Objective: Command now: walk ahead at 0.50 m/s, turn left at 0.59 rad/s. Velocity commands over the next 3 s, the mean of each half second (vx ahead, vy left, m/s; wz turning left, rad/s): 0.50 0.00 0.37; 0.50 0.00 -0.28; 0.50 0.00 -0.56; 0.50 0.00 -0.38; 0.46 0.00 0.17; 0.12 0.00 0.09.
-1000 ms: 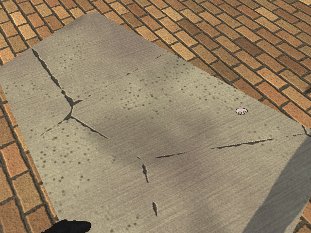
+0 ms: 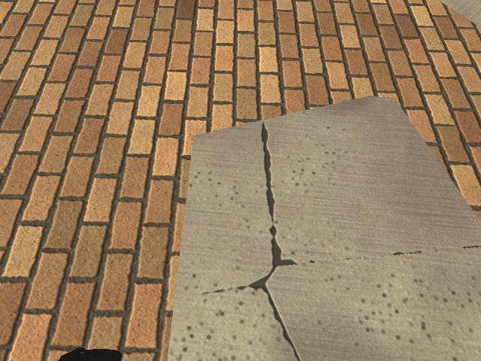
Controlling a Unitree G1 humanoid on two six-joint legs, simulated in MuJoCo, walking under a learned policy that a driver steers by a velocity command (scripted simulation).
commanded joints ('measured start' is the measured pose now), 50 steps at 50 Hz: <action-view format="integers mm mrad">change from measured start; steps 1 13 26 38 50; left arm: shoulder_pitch -113 241 386 339 -35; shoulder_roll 96 101 169 58 20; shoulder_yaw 18 35 55 46 19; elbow -113 31 151 140 0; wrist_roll -8 -11 -23 -11 1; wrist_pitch -32 -76 -64 7 10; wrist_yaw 2 20 9 -11 -48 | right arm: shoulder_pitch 25 -64 -420 -155 -15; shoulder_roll -175 -76 -54 -57 -91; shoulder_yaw -41 2 43 23 7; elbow -52 -91 -194 -58 49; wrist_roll -7 -31 -27 -8 -10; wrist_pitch -8 21 2 -59 -55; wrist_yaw -15 36 47 -4 -24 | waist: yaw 16 79 132 108 51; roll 121 -82 -63 137 100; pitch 6 -39 16 -5 78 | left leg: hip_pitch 23 -524 -445 -98 55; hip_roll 277 146 174 399 405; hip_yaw -213 56 229 82 360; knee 34 822 284 -154 -124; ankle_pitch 562 -20 141 291 581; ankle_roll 91 -62 -55 23 9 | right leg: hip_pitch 41 486 568 50 -8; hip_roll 47 -173 -181 -18 9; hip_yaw -9 198 8 6 -142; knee -94 -478 -475 432 -8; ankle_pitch -25 13 196 -186 23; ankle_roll -24 -214 -201 -92 -127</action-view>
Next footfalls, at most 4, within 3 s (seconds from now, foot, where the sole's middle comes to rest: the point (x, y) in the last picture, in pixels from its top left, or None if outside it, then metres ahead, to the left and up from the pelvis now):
0.10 right None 0.23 -0.13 -0.78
0.58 left None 0.42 0.13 -0.78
1.12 right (230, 271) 0.72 -0.03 -0.78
1.66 left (201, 181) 1.07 0.04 -0.78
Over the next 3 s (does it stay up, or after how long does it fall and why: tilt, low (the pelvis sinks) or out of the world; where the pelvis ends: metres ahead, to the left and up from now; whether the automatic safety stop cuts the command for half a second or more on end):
stays up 1.32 -0.24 0.00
